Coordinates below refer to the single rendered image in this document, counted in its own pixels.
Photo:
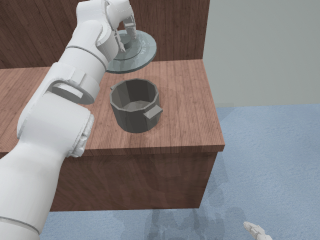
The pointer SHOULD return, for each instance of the pot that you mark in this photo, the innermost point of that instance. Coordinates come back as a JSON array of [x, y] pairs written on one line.
[[135, 104]]

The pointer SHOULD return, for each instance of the robot left hand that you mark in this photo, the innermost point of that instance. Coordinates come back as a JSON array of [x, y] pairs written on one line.
[[126, 15]]

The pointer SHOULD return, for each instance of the robot right hand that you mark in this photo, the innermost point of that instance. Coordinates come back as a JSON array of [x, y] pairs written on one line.
[[256, 231]]

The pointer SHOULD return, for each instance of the knob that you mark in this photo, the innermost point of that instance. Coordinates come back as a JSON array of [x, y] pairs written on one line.
[[126, 40]]

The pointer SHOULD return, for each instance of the lid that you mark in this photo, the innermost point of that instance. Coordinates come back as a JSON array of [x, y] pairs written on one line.
[[140, 54]]

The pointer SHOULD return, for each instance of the robot left forearm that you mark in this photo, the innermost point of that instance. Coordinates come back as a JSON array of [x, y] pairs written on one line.
[[79, 71]]

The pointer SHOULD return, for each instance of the left robot upper arm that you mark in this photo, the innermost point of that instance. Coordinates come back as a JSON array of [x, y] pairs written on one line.
[[57, 128]]

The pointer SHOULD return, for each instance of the table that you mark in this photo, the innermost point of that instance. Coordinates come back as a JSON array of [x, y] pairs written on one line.
[[166, 167]]

